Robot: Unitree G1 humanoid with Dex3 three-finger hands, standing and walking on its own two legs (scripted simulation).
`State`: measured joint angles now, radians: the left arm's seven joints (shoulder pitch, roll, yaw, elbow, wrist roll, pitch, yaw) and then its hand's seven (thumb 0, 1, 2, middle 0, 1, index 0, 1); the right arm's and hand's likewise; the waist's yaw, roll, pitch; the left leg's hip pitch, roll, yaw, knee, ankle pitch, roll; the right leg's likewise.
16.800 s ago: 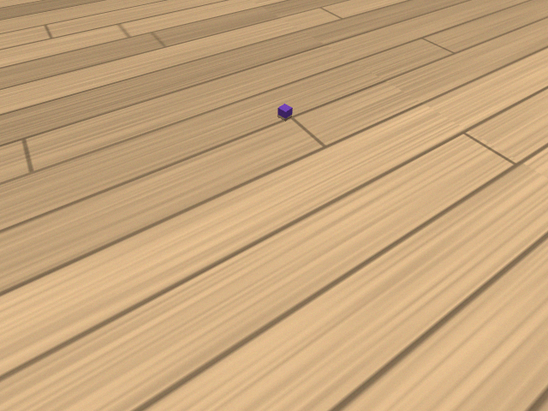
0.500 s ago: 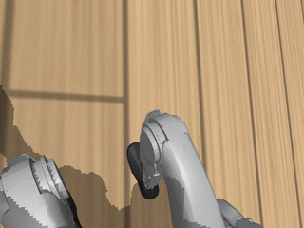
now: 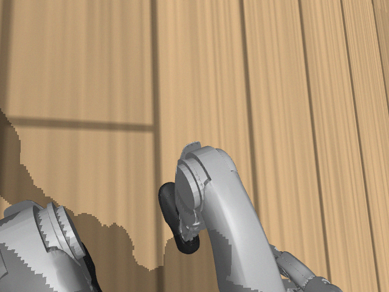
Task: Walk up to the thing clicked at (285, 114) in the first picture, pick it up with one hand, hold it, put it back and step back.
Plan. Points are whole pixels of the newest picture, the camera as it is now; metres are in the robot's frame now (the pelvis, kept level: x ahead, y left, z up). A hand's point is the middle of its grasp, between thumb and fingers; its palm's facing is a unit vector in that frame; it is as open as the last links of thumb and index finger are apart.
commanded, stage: close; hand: left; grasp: from above
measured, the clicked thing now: out of the picture +0.48 +0.29 -0.28
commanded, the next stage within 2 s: settle in 0.84 s
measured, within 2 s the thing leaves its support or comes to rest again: leaves its support in 1.16 s
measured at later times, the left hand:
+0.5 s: hand out of the picture +0.45 +0.29 -0.24, palm faces -0.46 -0.06 -0.89, open 9.1 cm
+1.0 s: hand out of the picture +0.46 +0.30 -0.24, palm faces -0.48 -0.10 -0.87, open 9.0 cm
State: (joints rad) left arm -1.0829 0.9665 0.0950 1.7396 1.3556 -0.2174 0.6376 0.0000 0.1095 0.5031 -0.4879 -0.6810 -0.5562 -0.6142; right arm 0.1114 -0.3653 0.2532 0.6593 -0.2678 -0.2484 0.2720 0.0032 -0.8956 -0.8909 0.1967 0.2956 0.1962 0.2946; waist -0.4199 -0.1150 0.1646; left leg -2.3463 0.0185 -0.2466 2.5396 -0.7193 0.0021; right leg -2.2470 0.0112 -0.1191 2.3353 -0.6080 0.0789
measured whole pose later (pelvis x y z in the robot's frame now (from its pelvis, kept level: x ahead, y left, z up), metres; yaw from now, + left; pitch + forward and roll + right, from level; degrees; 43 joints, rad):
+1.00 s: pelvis +0.00 +0.00 +0.00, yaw +0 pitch +29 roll -14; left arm -1.03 0.97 0.11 1.64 1.33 -0.26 0.53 0.09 0.31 0.20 -1.03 -0.27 -0.76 -0.23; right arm 0.15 -0.37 0.24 0.64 -0.26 -0.20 0.25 0.00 -0.90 -0.90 0.20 0.30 0.20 0.29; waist -0.40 -0.09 0.18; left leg -2.34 0.01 -0.26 2.54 -0.73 -0.02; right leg -2.25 0.01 -0.13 2.34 -0.62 0.07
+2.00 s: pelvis -0.01 -0.01 +0.04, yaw +6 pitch +33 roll -9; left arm -1.00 0.76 0.00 1.31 1.28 -0.27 0.25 0.08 0.28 0.21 -1.22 -0.12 -0.82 -0.10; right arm 0.20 -0.32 0.07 0.67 -0.13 -0.01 0.14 0.00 -0.91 -0.90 0.20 0.30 0.20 0.29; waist -0.26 0.02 -0.03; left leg -2.29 0.00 -0.16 2.37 -0.66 -0.01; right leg -2.22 -0.03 -0.06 2.25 -0.60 0.05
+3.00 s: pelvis +0.01 -0.01 +0.28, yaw +11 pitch +23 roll -3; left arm -0.39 0.54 -0.10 0.67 1.00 -0.14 0.01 0.04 0.26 0.24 -1.20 -0.23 -0.80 -0.22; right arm 0.17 -0.24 -0.02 0.66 0.03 0.06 -0.04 0.01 -0.91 -0.90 0.20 0.30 0.20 0.30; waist -0.08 0.05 -0.17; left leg -1.39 0.04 -0.04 1.56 -0.57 0.00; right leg -1.37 -0.03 -0.02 1.49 -0.52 0.04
